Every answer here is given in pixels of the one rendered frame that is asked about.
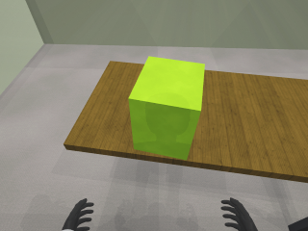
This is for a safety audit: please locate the table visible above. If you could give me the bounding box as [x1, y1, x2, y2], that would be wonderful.
[64, 61, 308, 231]

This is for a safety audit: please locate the carton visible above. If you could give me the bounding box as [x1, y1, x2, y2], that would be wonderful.
[128, 56, 205, 161]

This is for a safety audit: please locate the robot left hand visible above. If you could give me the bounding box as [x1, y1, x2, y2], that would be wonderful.
[62, 198, 94, 231]

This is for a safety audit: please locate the robot right hand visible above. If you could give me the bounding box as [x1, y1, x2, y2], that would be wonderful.
[220, 197, 258, 231]

